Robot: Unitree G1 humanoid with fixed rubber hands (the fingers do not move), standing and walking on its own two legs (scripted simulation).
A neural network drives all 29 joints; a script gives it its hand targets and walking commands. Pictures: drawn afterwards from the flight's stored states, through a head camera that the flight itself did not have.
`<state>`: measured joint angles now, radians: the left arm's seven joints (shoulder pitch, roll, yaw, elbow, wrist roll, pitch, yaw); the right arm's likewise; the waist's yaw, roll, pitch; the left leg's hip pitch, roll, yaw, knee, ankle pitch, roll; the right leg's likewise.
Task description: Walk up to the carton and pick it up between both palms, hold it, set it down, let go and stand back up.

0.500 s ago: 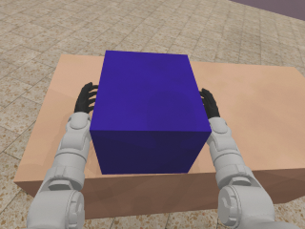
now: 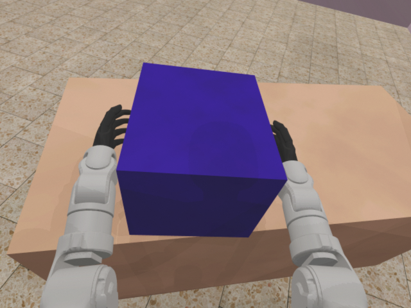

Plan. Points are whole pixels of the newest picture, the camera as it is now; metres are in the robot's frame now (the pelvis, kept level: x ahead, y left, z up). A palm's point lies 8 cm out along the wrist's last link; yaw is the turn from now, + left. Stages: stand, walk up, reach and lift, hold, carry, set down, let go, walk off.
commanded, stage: reach and lift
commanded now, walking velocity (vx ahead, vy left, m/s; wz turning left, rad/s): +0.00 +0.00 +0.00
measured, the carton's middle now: (195, 150) +0.43 +0.02 +0.05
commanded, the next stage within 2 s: hold in 1.98 s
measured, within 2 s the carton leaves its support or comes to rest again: neither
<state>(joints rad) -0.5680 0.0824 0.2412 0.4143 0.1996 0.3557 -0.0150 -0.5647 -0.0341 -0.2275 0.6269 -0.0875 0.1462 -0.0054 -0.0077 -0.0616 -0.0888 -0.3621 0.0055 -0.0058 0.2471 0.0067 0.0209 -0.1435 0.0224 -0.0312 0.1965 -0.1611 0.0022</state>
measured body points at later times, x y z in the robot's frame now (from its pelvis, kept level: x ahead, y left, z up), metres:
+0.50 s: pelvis +0.00 -0.01 +0.00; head +0.00 +0.02 +0.45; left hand +0.39 +0.18 +0.15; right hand +0.38 -0.18 +0.15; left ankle +0.07 +0.10 -0.75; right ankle -0.05 -0.12 -0.75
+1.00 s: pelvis +0.00 +0.00 +0.00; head -0.01 +0.02 +0.45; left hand +0.39 +0.18 +0.17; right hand +0.38 -0.18 +0.16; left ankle +0.07 +0.10 -0.75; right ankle -0.05 -0.12 -0.75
